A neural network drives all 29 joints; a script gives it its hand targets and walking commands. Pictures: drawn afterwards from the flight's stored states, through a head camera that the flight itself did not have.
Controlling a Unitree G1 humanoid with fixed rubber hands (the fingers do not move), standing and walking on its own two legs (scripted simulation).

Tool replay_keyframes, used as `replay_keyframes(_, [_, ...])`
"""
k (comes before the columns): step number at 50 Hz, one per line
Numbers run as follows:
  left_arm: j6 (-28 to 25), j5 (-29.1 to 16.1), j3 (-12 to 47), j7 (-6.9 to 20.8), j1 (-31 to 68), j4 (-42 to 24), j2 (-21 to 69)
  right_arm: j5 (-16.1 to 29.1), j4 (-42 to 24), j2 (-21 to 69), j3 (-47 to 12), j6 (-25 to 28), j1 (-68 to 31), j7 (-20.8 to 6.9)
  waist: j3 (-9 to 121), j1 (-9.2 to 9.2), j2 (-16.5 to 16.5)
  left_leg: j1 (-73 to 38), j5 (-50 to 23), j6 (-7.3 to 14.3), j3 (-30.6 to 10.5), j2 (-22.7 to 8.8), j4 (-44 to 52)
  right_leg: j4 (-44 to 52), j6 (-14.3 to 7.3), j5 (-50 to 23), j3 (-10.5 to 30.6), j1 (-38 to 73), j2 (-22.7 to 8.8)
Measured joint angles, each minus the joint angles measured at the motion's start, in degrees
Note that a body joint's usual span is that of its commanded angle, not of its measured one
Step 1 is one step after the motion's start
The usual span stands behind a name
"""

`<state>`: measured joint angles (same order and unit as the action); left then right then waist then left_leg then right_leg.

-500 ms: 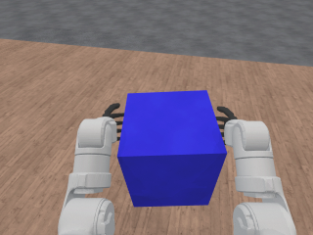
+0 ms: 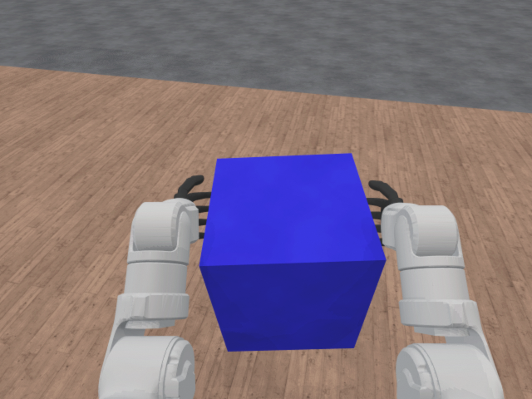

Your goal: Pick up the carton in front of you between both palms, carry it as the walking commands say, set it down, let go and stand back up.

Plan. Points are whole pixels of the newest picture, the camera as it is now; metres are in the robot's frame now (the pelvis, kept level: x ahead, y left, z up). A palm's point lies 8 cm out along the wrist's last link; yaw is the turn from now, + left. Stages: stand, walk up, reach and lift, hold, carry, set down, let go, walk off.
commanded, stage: carry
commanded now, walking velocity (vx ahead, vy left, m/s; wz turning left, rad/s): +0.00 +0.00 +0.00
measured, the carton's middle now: (287, 256) +0.34 +0.00 +0.05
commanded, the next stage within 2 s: none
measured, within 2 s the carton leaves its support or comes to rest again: neither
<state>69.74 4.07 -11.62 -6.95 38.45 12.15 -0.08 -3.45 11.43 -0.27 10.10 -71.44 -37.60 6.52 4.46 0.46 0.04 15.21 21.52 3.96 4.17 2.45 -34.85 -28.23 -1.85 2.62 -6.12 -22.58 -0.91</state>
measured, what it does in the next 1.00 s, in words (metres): walks ahead: right foot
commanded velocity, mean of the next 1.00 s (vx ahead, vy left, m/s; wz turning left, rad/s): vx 0.32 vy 0.00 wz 0.00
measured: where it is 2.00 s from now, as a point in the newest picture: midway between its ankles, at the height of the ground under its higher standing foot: (287, 283)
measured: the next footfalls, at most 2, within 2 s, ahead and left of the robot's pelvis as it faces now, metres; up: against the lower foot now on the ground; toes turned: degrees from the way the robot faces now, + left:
right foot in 0.74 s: +0.16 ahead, -0.12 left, +0.00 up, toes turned -5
left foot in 1.24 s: +0.52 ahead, +0.00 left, -0.03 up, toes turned +1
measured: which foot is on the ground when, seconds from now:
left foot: down 0.00-0.76, up 0.78-1.00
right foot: down 0.00-0.50, up 0.52-0.72, down 0.74-1.00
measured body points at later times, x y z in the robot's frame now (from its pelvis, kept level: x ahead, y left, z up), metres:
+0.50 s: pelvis +0.01 +0.00 +0.00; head -0.01 +0.00 +0.45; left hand +0.37 +0.15 +0.12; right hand +0.36 -0.15 +0.12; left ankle -0.03 +0.07 -0.73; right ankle +0.08 -0.10 -0.73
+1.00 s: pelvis +0.18 -0.07 +0.00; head +0.21 -0.08 +0.45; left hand +0.54 +0.09 +0.11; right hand +0.55 -0.22 +0.10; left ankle +0.25 +0.08 -0.67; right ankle +0.12 -0.12 -0.74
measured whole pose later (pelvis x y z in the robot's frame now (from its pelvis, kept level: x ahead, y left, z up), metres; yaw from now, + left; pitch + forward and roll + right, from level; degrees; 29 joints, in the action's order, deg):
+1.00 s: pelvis +0.18 -0.07 +0.00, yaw -2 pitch +5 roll +2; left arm 68.7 3.1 -12.4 -7.5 35.8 4.4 1.0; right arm -2.3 5.8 -0.5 9.3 -70.9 -37.4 7.3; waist 1.9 -1.9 -0.4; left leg 39.1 15.2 0.8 1.4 -2.9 -56.9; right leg -26.7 -5.1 13.8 -4.8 -13.1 2.3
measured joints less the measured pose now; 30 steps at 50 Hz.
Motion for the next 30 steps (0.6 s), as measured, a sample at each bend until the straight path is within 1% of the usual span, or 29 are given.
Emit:
replay_keyframes(22, [0.1, -0.1, 0.1, 0.0, -0.3, 0.0, -0.1, -0.1, 0.1, 0.2, 0.0, -0.1, 0.1, 0.0, 0.4, 0.11, 0.1, -0.1, 0.3, 0.1, 0.0, 0.0, -0.1, -0.6, -0.1, 0.5, 0.0, -0.2, -0.1])
replay_keyframes(23, [0.1, -0.2, 0.1, 0.0, -0.6, -0.1, -0.1, -0.2, 0.1, 0.3, -0.1, -0.1, 0.3, 0.0, 0.7, 0.2, 0.0, -0.2, 0.5, 0.1, 0.0, 0.0, -0.1, -1.4, -0.3, 2.0, 0.0, -0.4, 0.0])
replay_keyframes(27, [0.5, -0.5, -0.2, 0.0, -1.9, -0.4, -0.2, -0.5, 0.5, 0.8, -0.8, -0.3, 1.0, 0.0, 2.4, 1.13, -0.9, -1.1, 1.3, 0.5, -0.4, -0.5, 0.9, -7.7, -1.2, 13.8, 0.2, -2.1, 0.4])
replay_keyframes(30, [0.5, -0.8, -0.5, 0.1, -1.8, -0.6, -0.6, -0.2, 0.7, 0.6, -1.6, -0.1, 0.8, 0.2, 2.7, 1.95, -1.3, -2.2, 1.1, -0.2, -0.7, -1.0, 2.8, -12.5, -1.7, 17.5, 1.1, -3.9, 0.7])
